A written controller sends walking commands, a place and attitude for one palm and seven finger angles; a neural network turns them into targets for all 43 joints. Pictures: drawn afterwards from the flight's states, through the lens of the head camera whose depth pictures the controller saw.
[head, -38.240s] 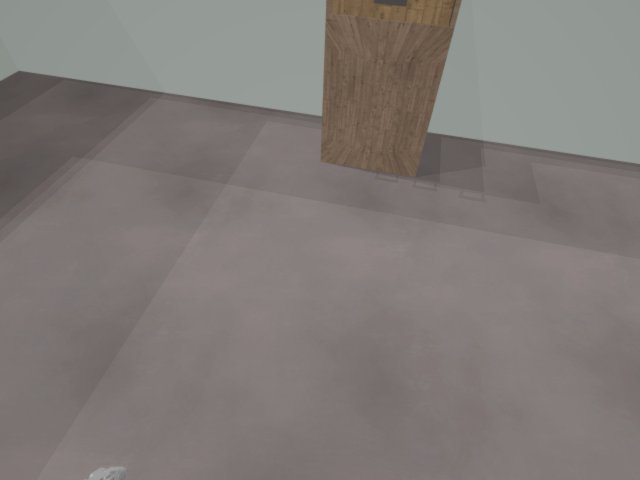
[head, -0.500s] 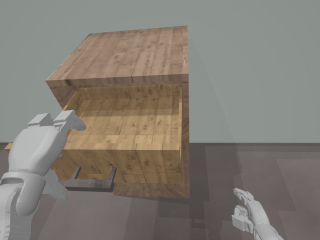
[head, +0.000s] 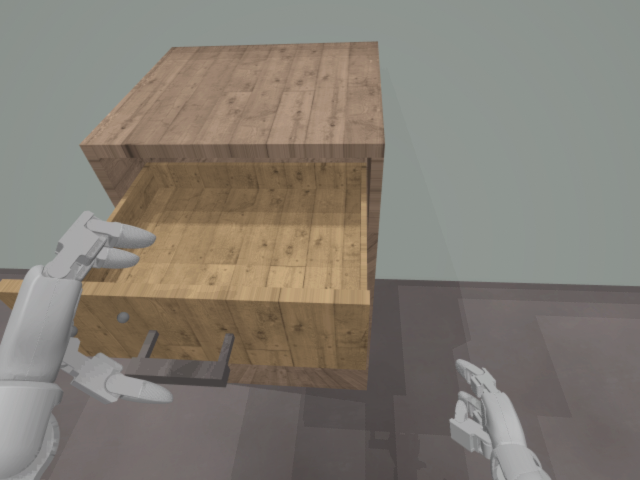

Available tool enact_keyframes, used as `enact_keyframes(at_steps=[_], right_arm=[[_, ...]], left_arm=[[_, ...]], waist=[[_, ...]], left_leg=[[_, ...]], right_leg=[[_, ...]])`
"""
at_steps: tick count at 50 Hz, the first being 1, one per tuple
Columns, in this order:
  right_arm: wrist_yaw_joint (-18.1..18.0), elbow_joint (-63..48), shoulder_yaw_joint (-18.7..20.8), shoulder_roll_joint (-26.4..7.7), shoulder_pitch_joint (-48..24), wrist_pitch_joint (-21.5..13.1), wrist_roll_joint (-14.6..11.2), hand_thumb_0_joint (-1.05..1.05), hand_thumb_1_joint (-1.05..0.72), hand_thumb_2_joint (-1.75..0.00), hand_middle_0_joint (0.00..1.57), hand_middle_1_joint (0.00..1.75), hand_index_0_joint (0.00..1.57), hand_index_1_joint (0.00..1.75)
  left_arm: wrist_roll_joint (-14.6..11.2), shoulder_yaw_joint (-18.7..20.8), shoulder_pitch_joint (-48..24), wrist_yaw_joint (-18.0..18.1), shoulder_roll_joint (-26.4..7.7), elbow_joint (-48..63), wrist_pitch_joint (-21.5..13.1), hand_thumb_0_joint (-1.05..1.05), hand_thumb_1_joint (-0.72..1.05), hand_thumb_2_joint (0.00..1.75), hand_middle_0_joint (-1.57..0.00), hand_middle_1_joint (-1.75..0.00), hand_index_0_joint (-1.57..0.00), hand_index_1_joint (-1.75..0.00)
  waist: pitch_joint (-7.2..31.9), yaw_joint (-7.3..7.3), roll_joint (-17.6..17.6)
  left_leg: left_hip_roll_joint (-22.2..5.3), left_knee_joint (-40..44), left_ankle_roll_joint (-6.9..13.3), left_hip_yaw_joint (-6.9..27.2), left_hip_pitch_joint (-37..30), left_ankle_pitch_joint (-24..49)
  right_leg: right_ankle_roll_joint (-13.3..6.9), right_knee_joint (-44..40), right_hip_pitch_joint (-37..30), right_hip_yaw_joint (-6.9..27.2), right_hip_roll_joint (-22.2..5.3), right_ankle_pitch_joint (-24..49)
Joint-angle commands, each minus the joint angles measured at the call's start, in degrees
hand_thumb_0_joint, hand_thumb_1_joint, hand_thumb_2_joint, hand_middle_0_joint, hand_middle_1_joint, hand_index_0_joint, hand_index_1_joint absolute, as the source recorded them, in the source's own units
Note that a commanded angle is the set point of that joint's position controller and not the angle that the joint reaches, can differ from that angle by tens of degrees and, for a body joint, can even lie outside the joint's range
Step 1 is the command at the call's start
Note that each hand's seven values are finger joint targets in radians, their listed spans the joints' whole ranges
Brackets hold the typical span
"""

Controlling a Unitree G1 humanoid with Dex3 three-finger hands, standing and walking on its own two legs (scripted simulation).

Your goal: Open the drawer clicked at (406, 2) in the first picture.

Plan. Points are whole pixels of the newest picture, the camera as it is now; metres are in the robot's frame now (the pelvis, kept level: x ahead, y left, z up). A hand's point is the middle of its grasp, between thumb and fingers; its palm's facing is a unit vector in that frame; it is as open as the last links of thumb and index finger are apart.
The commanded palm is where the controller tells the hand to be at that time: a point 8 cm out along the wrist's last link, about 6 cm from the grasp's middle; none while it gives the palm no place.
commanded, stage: draw the hand back to the body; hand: left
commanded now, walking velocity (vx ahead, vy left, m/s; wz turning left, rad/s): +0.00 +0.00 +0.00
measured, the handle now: (184, 355) +0.24 +0.22 +0.04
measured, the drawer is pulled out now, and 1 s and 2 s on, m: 0.28 0.28 0.28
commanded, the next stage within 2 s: step back with the hand held close in 0.88 s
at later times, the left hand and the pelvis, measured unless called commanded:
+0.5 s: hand (99, 293) +0.21 +0.22 +0.22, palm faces +0.42 -0.81 -0.40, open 10.2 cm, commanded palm +0.15 +0.27 +0.23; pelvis +0.02 +0.00 +0.00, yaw +0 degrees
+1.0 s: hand (98, 308) +0.19 +0.21 +0.21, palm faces +0.46 -0.80 -0.39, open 7.5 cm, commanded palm +0.14 +0.26 +0.23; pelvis +0.01 -0.02 +0.00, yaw +1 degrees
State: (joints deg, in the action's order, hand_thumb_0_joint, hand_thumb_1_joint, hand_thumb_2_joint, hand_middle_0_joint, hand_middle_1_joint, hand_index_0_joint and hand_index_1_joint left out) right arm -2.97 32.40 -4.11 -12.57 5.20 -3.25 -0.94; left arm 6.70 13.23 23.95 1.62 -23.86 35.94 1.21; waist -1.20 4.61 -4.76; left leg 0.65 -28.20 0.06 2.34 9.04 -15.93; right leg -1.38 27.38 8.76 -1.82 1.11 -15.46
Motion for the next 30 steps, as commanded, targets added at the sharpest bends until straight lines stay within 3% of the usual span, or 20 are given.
enact_keyframes(at_steps=[1, 2, 5, 10, 17, 18, 20, 22, 24, 27, 28, 30], right_arm=[[-2.15, -7.4, 2.12, -3.65, -4.24, -7.74, 0.95, 0.0, -0.9, -0.9, 0.2, 0.3, 0.2, 0.3], [-2.04, -7.43, 2.14, -3.7, -4.19, -8.01, 0.93, 0.0, -0.9, -0.9, 0.2, 0.3, 0.2, 0.3], [-1.79, -6.56, 2.39, -4.06, -3.84, -8.49, 0.99, 0.0, -0.9, -0.9, 0.2, 0.3, 0.2, 0.3], [-1.1, -6.46, 3.19, -4.53, -4.06, -8.45, 0.93, 0.0, -0.9, -0.9, 0.2, 0.3, 0.2, 0.3], [-1.03, -6.31, 3.97, -4.39, -3.74, -7.61, 0.47, 0.0, -0.9, -0.9, 0.2, 0.3, 0.2, 0.3], [-1.07, -6.23, 3.95, -4.53, -4.11, -7.52, 0.34, 0.0, -0.9, -0.9, 0.2, 0.3, 0.2, 0.3], [-1.24, -6.03, 4.02, -4.38, -3.71, -7.09, 0.21, 0.0, -0.9, -0.9, 0.2, 0.3, 0.2, 0.3], [-1.37, -6.31, 4.28, -4.45, -3.91, -6.8, 0.09, 0.0, -0.9, -0.9, 0.2, 0.3, 0.2, 0.3], [-1.6, -5.84, 4.31, -4.41, -3.99, -6.64, -0.03, 0.0, -0.9, -0.9, 0.2, 0.3, 0.2, 0.3], [-1.55, -6.2, 4.41, -4.53, -3.86, -6.37, -0.1, 0.0, -0.9, -0.9, 0.2, 0.3, 0.2, 0.3], [-1.62, -6.13, 4.44, -4.67, -4.34, -6.55, -0.16, 0.0, -0.9, -0.9, 0.2, 0.3, 0.2, 0.3], [-1.61, -5.96, 4.34, -4.4, -3.93, -6.58, -0.07, 0.0, -0.9, -0.9, 0.2, 0.3, 0.2, 0.3]], left_arm=[[-9.74, 10.61, -5.56, 5.95, -6.2, 13.33, -9.06, 0.0, -0.26, 0.4, -0.28, -1.04, -0.28, -1.04], [-9.85, 10.06, -6.14, 6.07, -5.82, 13.86, -9.41, 0.0, -0.22, 0.42, -0.28, -1.02, -0.28, -1.02], [-9.89, 8.52, -6.24, 5.94, -3.88, 11.95, -10.04, 0.0, -0.12, 0.47, -0.27, -0.95, -0.27, -0.95], [-10.22, 8.32, -3.69, 5.41, -3.43, 12.6, -10.6, 0.0, 0.06, 0.54, -0.26, -0.84, -0.26, -0.84], [-10.59, 11.69, -0.03, 5.61, -5.34, 12.82, -10.82, 0.0, 0.31, 0.64, -0.24, -0.68, -0.24, -0.68], [-10.73, 12.03, -0.21, 5.6, -5.65, 12.8, -10.68, 0.0, 0.34, 0.66, -0.24, -0.66, -0.24, -0.66], [-10.86, 12.61, -0.34, 5.77, -5.76, 10.76, -10.54, 0.0, 0.41, 0.69, -0.24, -0.62, -0.24, -0.62], [-11.04, 13.28, -0.27, 5.77, -6.12, 10.48, -10.59, 0.0, 0.48, 0.72, -0.23, -0.57, -0.23, -0.57], [-11.08, 13.43, -0.74, 5.83, -6.15, 9.27, -10.44, 0.0, 0.55, 0.75, -0.22, -0.52, -0.22, -0.52], [-11.2, 13.4, -1.02, 5.74, -6.14, 9.45, -10.39, 0.0, 0.65, 0.8, -0.22, -0.46, -0.22, -0.46], [-11.12, 13.54, -1.87, 5.74, -6.53, 10.17, -10.38, 0.0, 0.69, 0.81, -0.22, -0.43, -0.22, -0.43], [-11.18, 13.17, -0.92, 5.9, -5.97, 9.1, -10.26, 0.0, 0.76, 0.84, -0.21, -0.39, -0.21, -0.39]], waist=[[6.76, -0.84, -0.36], [5.69, -0.83, -2.04], [2.92, -1.13, -2.16], [5.25, -0.88, -0.12], [7.51, -0.74, 1.26], [6.9, -0.8, 0.14], [5.36, -0.94, 1.6], [6.41, -0.9, 3.05], [5.16, -1.2, 1.1], [6.22, -1.1, 2.8], [5.81, -1.16, -0.31], [5.98, -1.17, 1.52]], left_leg=[[-1.7, 5.03, 0.44, -0.82, -2.88, 11.08], [-1.73, 5.35, 0.3, -0.85, -2.62, 11.95], [-2.07, 5.94, 0.09, -0.37, -1.63, 13.42], [-2.4, 5.53, 0.19, -0.29, -2.42, 16.77], [-2.47, 4.68, -0.08, -0.74, -2.77, 19.74], [-2.4, 4.67, -0.22, -0.63, -2.49, 19.72], [-2.46, 5.12, -0.19, -0.53, -1.75, 17.88], [-2.38, 4.9, 0.18, -0.88, -2.31, 17.17], [-2.25, 4.72, 0.15, -1.21, -2.32, 16.07], [-2.17, 4.66, 0.38, -1.0, -2.71, 16.35], [-2.0, 4.57, 0.26, -1.24, -2.85, 15.97], [-2.0, 4.63, 0.36, -1.04, -2.87, 15.61]], right_leg=[[-0.02, -4.94, -2.72, -0.66, -2.11, 9.61], [-0.1, -5.13, -2.78, -0.49, -2.26, 10.56], [-0.33, -5.35, -2.73, -0.73, -2.13, 11.43], [-0.33, -4.8, -4.19, -0.76, -2.15, 14.55], [-0.15, -4.27, -4.86, -0.9, -2.15, 18.07], [-0.31, -4.61, -4.58, -0.87, -2.04, 17.98], [-0.15, -4.75, -3.77, -0.95, -2.05, 16.4], [0.11, -5.07, -3.7, -0.65, -2.16, 16.31], [0.12, -5.71, -2.77, -0.36, -2.38, 15.81], [0.25, -5.55, -3.17, -0.33, -2.28, 15.87], [0.08, -5.98, -2.82, -0.08, -2.36, 15.59], [0.27, -5.9, -2.8, -0.24, -2.43, 15.15]])
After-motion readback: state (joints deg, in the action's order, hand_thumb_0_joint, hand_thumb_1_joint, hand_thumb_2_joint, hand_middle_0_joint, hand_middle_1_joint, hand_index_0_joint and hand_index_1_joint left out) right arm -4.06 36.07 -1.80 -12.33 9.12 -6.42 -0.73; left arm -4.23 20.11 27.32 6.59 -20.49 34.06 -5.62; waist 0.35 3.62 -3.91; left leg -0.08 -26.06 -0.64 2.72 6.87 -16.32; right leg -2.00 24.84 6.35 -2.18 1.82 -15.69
